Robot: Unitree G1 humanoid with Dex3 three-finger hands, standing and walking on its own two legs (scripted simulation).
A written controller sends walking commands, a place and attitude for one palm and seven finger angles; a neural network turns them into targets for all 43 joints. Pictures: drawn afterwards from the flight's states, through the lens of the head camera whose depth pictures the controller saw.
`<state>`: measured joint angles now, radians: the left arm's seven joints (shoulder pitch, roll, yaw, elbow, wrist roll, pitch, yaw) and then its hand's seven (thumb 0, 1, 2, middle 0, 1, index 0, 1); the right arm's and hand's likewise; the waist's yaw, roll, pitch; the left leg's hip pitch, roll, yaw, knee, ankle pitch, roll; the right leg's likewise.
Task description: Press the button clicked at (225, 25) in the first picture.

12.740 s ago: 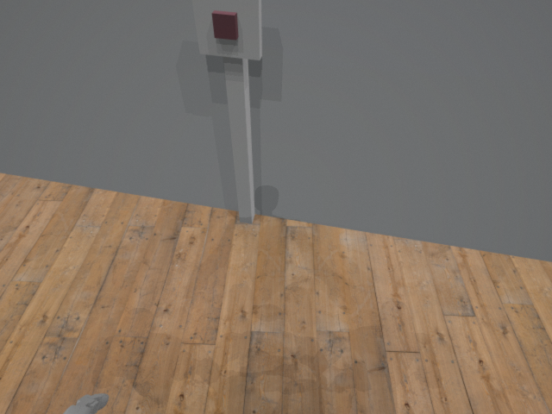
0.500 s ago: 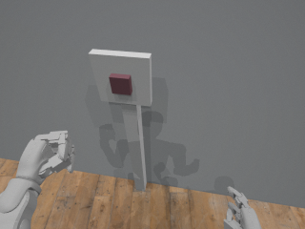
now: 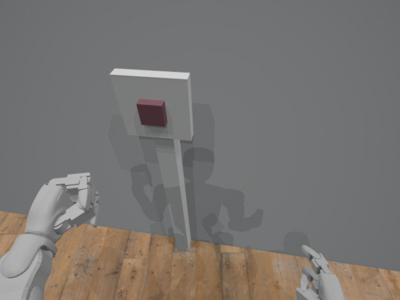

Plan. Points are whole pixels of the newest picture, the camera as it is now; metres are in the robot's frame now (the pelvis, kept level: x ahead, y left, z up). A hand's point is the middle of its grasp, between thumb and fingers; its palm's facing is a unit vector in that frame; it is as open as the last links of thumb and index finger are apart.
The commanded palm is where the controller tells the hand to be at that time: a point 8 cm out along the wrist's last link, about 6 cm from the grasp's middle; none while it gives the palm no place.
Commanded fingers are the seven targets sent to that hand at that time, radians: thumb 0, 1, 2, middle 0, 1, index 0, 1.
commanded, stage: aim a knuckle at the button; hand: left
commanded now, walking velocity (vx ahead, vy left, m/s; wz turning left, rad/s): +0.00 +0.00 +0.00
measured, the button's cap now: (152, 112) +0.50 +0.17 +0.13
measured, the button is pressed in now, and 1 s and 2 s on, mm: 0 0 0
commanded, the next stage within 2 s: press the button with the knuckle in 1.90 s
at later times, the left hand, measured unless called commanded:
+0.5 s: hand (114, 179) +0.30 +0.20 +0.11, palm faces -0.03 -1.00 -0.04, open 3.1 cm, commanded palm +0.28 +0.25 +0.12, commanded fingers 0.00 0.90 0.90 -1.30 -1.50 -1.30 -1.50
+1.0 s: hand (136, 158) +0.37 +0.18 +0.11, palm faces -0.04 -1.00 -0.02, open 3.1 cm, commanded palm +0.35 +0.23 +0.11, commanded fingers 0.00 0.90 0.90 -1.30 -1.50 -1.30 -1.50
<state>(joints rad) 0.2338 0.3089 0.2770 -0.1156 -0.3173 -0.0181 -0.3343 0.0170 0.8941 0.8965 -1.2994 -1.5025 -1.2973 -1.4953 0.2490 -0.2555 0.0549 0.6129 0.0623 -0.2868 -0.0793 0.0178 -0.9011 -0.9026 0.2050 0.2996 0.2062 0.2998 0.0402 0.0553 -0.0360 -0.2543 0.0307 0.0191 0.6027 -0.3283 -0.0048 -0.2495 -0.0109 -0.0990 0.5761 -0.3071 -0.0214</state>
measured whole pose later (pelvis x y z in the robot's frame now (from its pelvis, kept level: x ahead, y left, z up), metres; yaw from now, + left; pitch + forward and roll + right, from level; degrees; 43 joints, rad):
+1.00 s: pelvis +0.00 +0.01 +0.00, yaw -2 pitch +3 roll +0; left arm -0.31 0.28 0.22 0.46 -0.22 -0.13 -0.23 0.02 0.90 0.90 -1.30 -1.50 -1.30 -1.50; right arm 0.27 -0.25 0.04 0.64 0.06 -0.15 -0.07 0.02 -0.90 -0.90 0.21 0.30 0.21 0.30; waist -0.02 0.03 -0.03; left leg -0.33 0.03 0.05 0.60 -0.33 0.00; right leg -0.35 -0.02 -0.06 0.60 -0.31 -0.02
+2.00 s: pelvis +0.00 +0.01 -0.01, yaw -2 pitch +5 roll +0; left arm -0.49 0.28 0.22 0.70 -0.20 -0.21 -0.21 0.02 0.90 0.90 -1.30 -1.50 -1.30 -1.50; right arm 0.28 -0.26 0.03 0.62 0.05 -0.06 -0.05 0.01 -0.90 -0.90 0.20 0.30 0.21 0.30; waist -0.03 0.02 -0.04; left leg -0.41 0.03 0.05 0.65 -0.34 0.01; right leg -0.42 -0.02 -0.06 0.64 -0.31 -0.01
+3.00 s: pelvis -0.02 +0.01 -0.02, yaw -1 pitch +10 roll -1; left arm -0.86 0.41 0.29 1.14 -0.14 -0.32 -0.25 -0.03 0.79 0.94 -1.30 -1.50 -1.35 -1.50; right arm 0.36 -0.27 0.04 0.68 0.03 -0.05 -0.04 0.01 -0.90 -0.90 0.21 0.30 0.21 0.30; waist -0.10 0.01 -0.05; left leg -0.58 0.03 0.04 0.75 -0.35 0.01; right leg -0.58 -0.01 -0.07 0.71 -0.31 -0.01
